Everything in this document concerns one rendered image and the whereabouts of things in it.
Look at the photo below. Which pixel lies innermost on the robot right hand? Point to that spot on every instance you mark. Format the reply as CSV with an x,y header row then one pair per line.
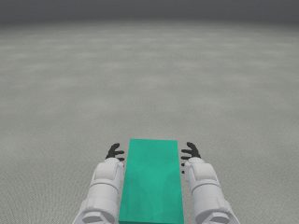
x,y
194,152

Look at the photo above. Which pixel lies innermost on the carton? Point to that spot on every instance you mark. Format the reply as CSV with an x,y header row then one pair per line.
x,y
151,192

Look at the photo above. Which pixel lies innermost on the robot left forearm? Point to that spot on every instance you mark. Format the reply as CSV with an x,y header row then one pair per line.
x,y
101,200

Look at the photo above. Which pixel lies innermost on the robot right forearm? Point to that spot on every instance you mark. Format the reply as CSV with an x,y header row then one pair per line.
x,y
208,199

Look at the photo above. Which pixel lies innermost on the robot left hand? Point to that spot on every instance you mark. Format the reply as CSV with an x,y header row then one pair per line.
x,y
112,153

